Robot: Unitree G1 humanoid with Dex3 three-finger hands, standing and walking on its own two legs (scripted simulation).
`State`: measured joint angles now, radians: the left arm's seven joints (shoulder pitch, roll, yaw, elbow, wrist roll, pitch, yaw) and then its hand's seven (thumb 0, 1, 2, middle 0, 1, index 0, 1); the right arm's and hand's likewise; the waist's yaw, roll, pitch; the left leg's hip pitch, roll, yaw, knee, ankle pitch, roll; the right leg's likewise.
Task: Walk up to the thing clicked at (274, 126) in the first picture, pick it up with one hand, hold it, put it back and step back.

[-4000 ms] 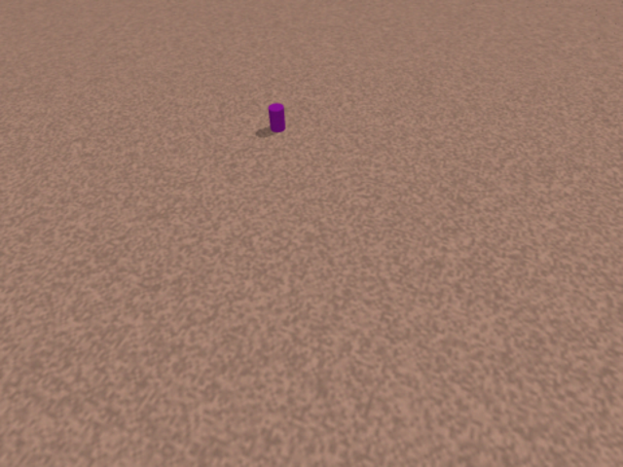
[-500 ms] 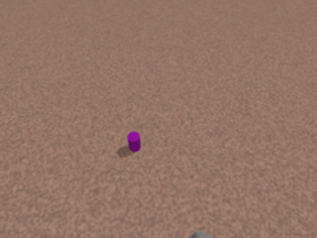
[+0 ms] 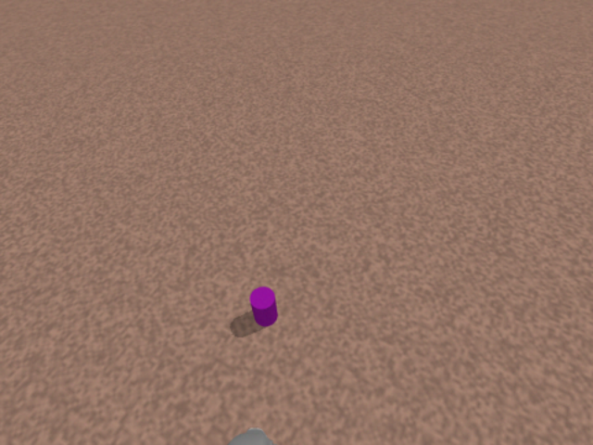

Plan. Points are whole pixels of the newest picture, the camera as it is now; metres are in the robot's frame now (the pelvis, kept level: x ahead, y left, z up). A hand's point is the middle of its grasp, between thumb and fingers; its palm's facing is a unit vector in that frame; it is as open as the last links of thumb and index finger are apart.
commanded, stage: walk up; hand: left
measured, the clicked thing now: (264, 307) +0.68 +0.20 -0.70
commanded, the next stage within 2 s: none
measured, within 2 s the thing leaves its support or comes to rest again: neither
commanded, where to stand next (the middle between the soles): +0.32 +0.00 m, yaw -2 degrees
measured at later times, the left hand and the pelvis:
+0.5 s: hand (149, 383) +0.24 +0.28 -0.13, palm faces -0.06 -0.89 -0.45, open 7.4 cm; pelvis +0.17 -0.01 -0.02, yaw -1 degrees
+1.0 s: hand (162, 353) +0.30 +0.29 -0.17, palm faces -0.02 -0.93 -0.37, open 7.4 cm; pelvis +0.22 +0.02 -0.02, yaw +0 degrees
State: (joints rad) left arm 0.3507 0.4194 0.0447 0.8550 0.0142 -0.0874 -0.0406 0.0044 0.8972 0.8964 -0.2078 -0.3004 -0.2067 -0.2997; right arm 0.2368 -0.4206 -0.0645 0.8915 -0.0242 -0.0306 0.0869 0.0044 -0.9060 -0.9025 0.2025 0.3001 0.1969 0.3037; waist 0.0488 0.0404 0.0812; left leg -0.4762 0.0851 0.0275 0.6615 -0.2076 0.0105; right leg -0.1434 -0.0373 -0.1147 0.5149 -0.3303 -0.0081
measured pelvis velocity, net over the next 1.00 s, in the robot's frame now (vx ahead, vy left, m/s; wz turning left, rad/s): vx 0.22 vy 0.02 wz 0.01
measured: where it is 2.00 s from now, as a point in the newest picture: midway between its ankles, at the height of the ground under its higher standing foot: outside the picture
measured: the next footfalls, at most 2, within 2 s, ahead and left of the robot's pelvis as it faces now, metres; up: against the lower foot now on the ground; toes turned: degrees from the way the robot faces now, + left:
left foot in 0.06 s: +0.18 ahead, +0.14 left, +0.00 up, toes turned +5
right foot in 0.46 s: +0.29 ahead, -0.13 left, +0.00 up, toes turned -3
